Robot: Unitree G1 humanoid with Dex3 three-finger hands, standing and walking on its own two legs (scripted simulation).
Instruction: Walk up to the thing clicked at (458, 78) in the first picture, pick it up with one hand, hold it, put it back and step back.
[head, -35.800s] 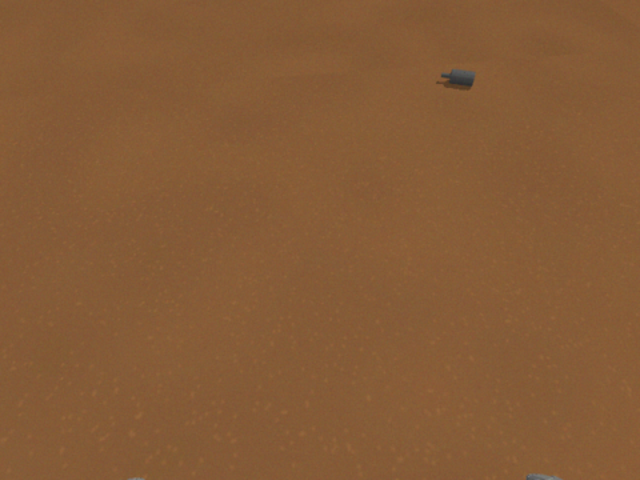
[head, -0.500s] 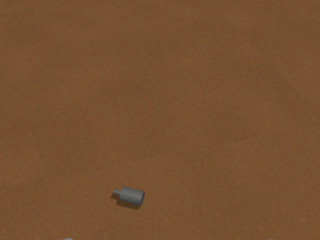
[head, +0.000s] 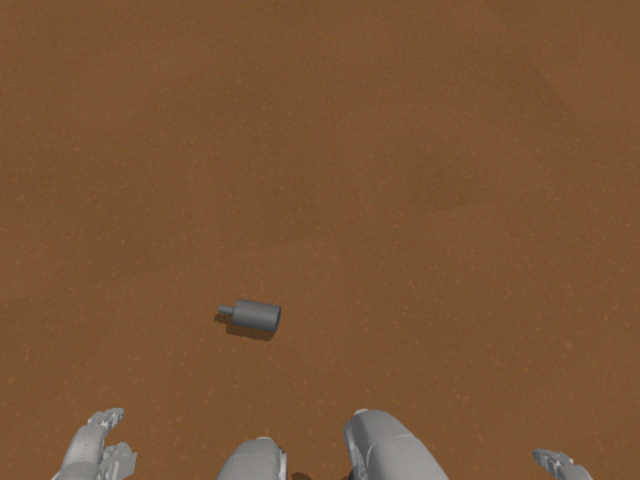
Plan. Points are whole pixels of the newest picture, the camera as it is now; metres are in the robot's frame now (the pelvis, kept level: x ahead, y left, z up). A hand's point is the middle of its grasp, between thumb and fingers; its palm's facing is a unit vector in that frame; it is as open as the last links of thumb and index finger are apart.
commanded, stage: step back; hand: left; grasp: from above
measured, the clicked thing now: (248, 313) +0.52 +0.19 -0.72
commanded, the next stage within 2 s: none
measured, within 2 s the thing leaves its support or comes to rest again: neither
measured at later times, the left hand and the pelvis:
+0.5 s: hand out of the picture +0.02 +0.27 -0.15, palm faces +0.00 -0.92 -0.39, open 7.4 cm; pelvis -0.12 +0.00 -0.01, yaw +1 degrees
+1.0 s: hand out of the picture -0.19 +0.23 -0.15, palm faces -0.06 -0.91 -0.40, open 7.4 cm; pelvis -0.27 -0.03 -0.01, yaw -4 degrees
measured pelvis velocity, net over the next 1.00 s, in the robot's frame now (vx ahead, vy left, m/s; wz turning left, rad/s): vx -0.27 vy -0.03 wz -0.07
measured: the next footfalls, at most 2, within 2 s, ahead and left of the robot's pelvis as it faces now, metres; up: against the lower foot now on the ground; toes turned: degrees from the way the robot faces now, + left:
right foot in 0.16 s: -0.01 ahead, -0.13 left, +0.00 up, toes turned +1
left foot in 0.50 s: -0.09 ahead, +0.12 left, +0.00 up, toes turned -3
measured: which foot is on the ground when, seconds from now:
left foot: down 0.00-0.18, up 0.20-0.48, down 0.50-0.92, up 0.94-1.00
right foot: up 0.00-0.14, down 0.16-0.50, up 0.52-0.86, down 0.88-1.00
